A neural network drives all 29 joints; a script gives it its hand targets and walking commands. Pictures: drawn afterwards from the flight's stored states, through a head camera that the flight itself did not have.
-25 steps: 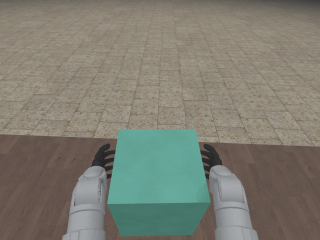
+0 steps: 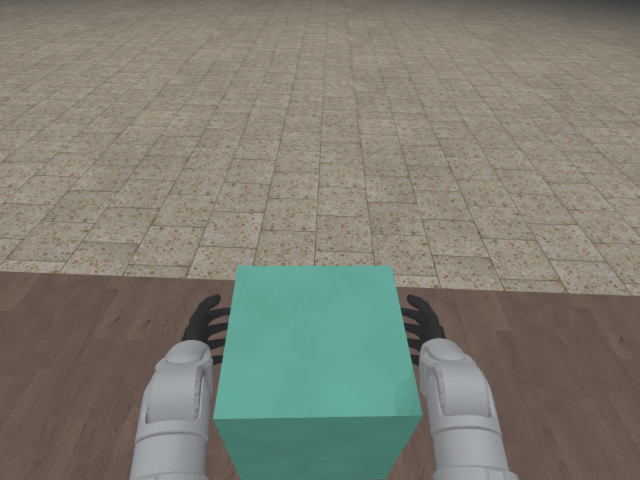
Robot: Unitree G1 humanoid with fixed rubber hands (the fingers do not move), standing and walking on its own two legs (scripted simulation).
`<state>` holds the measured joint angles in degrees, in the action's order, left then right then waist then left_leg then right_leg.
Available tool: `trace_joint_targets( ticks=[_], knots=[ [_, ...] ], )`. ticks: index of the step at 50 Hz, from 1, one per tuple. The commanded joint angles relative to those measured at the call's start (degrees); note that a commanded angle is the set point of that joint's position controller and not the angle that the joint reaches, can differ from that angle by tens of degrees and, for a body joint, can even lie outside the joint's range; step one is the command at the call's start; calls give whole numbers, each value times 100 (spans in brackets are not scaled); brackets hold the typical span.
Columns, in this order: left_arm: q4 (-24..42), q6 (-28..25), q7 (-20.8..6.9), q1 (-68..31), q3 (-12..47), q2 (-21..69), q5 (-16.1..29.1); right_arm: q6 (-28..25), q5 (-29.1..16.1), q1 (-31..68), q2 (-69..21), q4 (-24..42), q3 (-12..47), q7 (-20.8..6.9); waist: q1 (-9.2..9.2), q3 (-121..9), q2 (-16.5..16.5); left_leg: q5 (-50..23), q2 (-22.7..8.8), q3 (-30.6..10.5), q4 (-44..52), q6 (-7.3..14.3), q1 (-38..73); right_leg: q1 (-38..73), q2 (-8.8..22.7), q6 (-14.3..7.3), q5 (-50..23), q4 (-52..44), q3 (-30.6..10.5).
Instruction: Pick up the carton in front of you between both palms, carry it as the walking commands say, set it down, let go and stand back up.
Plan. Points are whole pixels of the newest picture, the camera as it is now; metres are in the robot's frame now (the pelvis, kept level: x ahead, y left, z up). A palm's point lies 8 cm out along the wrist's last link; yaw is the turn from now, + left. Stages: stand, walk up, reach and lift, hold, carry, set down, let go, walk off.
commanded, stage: hold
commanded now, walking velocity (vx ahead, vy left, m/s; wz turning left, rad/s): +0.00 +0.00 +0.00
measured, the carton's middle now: (314, 377) +0.29 +0.00 -0.03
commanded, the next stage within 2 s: carry in 0.32 s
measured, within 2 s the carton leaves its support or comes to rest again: neither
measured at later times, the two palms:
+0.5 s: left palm (195, 335) +0.30 +0.15 +0.06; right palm (428, 332) +0.30 -0.15 +0.06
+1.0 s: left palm (207, 226) +0.48 +0.17 +0.09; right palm (393, 221) +0.50 -0.13 +0.09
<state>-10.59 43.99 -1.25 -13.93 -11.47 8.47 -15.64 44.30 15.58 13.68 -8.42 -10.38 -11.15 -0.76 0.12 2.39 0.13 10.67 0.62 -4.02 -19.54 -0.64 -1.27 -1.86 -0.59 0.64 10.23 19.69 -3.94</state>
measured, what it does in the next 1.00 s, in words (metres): walks ahead: right foot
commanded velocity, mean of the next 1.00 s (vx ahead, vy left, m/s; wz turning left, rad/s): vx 0.36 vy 0.00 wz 0.00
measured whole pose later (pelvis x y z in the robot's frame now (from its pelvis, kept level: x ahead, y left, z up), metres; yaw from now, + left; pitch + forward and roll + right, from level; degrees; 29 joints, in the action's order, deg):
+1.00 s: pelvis +0.22 +0.01 +0.00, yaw +2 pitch +6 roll +1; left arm 20.3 71.2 5.7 -9.5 -5.6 7.7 -5.8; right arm 71.4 4.8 9.5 -7.7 20.3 -7.6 5.6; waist 1.0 -7.6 -0.7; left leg 19.2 -4.3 6.3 -51.9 0.2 -30.5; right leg -9.5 1.7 -1.9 15.4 18.9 11.2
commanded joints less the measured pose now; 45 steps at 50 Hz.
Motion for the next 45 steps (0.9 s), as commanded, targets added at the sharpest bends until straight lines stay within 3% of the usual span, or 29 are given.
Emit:
trace_joint_targets(
  ticks=[1, 15, 16, 18, 19, 22, 25, 27, 28, 29, 30, 31, 32, 33, 35, 37, 39, 40, 41, 42, 43, 44, 45],
  knots=[
    [344, -183, -1184, -2469, 2971, 5041, 1411, -207, -1428, 2527, -5057, 400, 2989, -1201, -1, -1330, -7, -1036, 488, 2, 249, 28, 114, 347, -487, 5, -1086, -199, -2],
    [269, -190, -1180, -2597, 2959, 5070, 1400, -227, -1413, 2666, -5037, 347, 2983, -1220, -1, -1269, 1, -746, 473, 14, 239, 36, 36, 232, -485, -13, -765, -185, 19],
    [174, -156, -1184, -2854, 3089, 5130, 1493, -201, -1532, 2893, -5067, 268, 3088, -1225, -18, -1510, -89, 70, -592, 104, -191, 99, -579, -454, 593, -59, 72, 163, 63],
    [349, -122, -1162, -2884, 3238, 5132, 1652, -176, -1690, 2971, -5110, 451, 3239, -1214, -3, -1357, -83, 2525, -495, -126, 44, 125, -1170, -1033, 499, -94, 2580, -97, -147],
    [483, -99, -1139, -2976, 3339, 5153, 1714, -146, -1755, 3076, -5123, 588, 3358, -1198, -4, -1243, -46, 3031, -456, -114, 1, 116, -1438, -1190, 503, -113, 3107, -102, -190],
    [904, 94, -1041, -2911, 3689, 5151, 1943, 53, -1972, 3065, -5085, 966, 3708, -1107, 35, -1722, -191, 1709, -356, 198, -550, 83, -1450, -970, 622, -271, 2040, 105, -208],
    [1342, 527, -912, -2717, 4015, 4900, 2157, 478, -2283, 3030, -4939, 1387, 4081, -1056, 72, -1873, -675, 1720, -104, 571, -1226, 69, -1827, -992, 1113, -605, 2921, -372, -999],
    [1595, 880, -840, -2760, 4133, 4690, 2306, 828, -2531, 3091, -4836, 1608, 4244, -1017, 43, -1579, -885, 1567, -38, 802, -910, 109, -1777, -1309, 1268, -690, 3083, -434, -1113],
    [1737, 1069, -811, -2765, 4231, 4628, 2410, 1009, -2625, 3052, -4778, 1663, 4296, -988, 34, -1536, -711, 1460, -123, 713, -605, 155, -1473, -1551, 1110, -595, 2772, -187, -767],
    [1910, 1247, -788, -2761, 4323, 4582, 2529, 1176, -2702, 3004, -4736, 1746, 4329, -958, 22, -1503, -237, 1563, -415, 289, -173, 254, -1023, -1947, 801, -430, 2296, 413, -222],
    [2090, 1426, -775, -2829, 4425, 4604, 2673, 1335, -2749, 2783, -4694, 1789, 4337, -922, -54, -1530, 712, 1836, -1132, -835, 277, 528, -415, -2685, 410, -203, 1768, 1627, 445],
    [2173, 1603, -784, -2856, 4493, 4677, 2833, 1480, -2774, 2572, -4637, 1825, 4317, -880, -124, -1483, 1512, 1362, -1798, -1961, 581, 900, 315, -3747, 121, -25, 1648, 2427, 943],
    [2301, 1733, -813, -2893, 4598, 4775, 3004, 1604, -2764, 2476, -4609, 2051, 4334, -822, -171, -1250, 1456, 342, -2095, -2345, 556, 1217, 639, -4362, 175, -46, 2117, 2404, 970],
    [2433, 1822, -842, -2921, 4703, 4887, 3171, 1724, -2827, 2518, -4625, 2410, 4397, -767, -200, -1297, 1083, -530, -2096, -2181, 464, 1296, 821, -4409, 248, -59, 2222, 2369, 923],
    [2683, 1978, -853, -2716, 4750, 5022, 3349, 1927, -3010, 2616, -4787, 3003, 4534, -717, -186, -1703, 791, -1226, -1890, -1390, 295, 1037, 928, -3881, 194, -31, 1683, 1869, 1066],
    [2987, 2125, -806, -2365, 4693, 5035, 3333, 2111, -3141, 2426, -4878, 3337, 4589, -739, -164, -2007, 1036, -1288, -1518, -563, 137, 738, 706, -2990, -31, -19, 1088, 1172, 1384],
    [3238, 2249, -736, -1928, 4628, 4992, 3176, 2263, -3216, 2044, -4939, 3470, 4613, -798, -49, -2275, 803, -1033, -1121, 323, -445, 489, -391, -939, -191, -51, 68, 153, 1686],
    [3304, 2301, -702, -1718, 4599, 4934, 3070, 2323, -3218, 1824, -4903, 3493, 4612, -830, 0, -2533, 455, -972, -950, 690, -1054, 327, -1360, 557, 48, -157, -90, 55, 1449],
    [3280, 2369, -666, -1573, 4553, 4906, 3000, 2410, -3240, 1927, -4739, 3570, 4607, -858, 131, -2781, -423, 88, -688, 1091, -2369, 114, -2469, 1599, 1155, -472, 1153, -398, -80],
    [3224, 2401, -637, -1671, 4449, 4787, 2909, 2518, -3372, 2308, -4622, 3777, 4699, -887, 158, -2512, -1665, 1633, -106, 1197, -3506, -7, -4157, 2169, 2485, -1216, 1151, -721, -2306],
    [3353, 2460, -610, -1912, 4415, 4817, 2943, 2594, -3486, 2592, -4568, 3802, 4736, -916, 134, -2243, -1192, 1927, -414, 646, -4225, 177, -4564, 1844, 2779, -1559, 630, -671, -2585],
    [3462, 2524, -587, -2098, 4415, 4809, 3013, 2640, -3577, 2693, -4562, 3776, 4718, -938, 133, -2096, -728, 1854, -627, 541, -4577, 254, -4686, 1543, 2668, -1546, 184, -602, -2218],
    [3540, 2585, -574, -2248, 4432, 4803, 3091, 2668, -3617, 2698, -4602, 3688, 4667, -939, 116, -2049, -305, 1528, -777, 504, -4507, 264, -4661, 1336, 2481, -1359, 102, -623, -1682]
  ],
)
